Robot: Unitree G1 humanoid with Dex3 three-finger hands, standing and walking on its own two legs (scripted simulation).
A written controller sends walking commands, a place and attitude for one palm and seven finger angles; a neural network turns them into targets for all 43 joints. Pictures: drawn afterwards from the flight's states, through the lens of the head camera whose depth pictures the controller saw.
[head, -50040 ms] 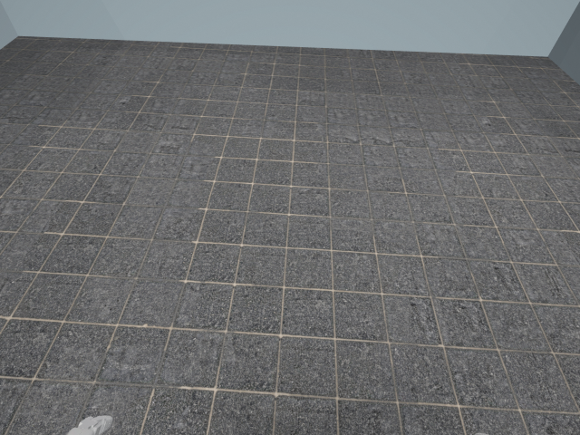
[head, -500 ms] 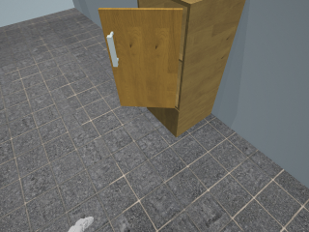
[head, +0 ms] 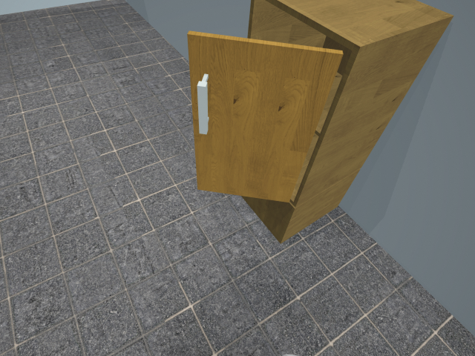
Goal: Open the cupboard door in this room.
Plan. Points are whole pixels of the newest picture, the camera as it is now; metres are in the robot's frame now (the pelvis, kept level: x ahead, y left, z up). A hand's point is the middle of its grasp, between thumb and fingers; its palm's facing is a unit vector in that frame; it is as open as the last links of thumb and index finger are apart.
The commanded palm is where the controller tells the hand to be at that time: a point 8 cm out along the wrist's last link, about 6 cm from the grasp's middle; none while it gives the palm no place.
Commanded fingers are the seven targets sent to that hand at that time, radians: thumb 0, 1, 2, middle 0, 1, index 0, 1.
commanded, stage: take the last steps up to it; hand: left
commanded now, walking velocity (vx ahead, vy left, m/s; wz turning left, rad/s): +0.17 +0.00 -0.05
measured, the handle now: (204, 104) +0.70 +0.15 +0.00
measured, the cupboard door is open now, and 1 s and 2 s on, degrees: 48 48 48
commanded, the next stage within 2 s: come to a stop and stand still in 0.06 s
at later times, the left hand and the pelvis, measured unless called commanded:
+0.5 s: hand (162, 323) +0.20 +0.16 -0.17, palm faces -0.01 -0.98 -0.19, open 7.4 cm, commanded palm none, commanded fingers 0.00 0.90 0.90 -0.20 -0.30 -0.20 -0.30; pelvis +0.11 -0.01 +0.00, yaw -1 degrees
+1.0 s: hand out of the picture +0.08 +0.19 -0.17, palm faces +0.03 -0.97 -0.23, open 7.4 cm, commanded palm none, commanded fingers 0.00 0.90 0.90 -0.20 -0.30 -0.20 -0.30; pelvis +0.07 +0.00 +0.00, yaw -1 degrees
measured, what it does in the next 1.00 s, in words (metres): steps on the spot: right foot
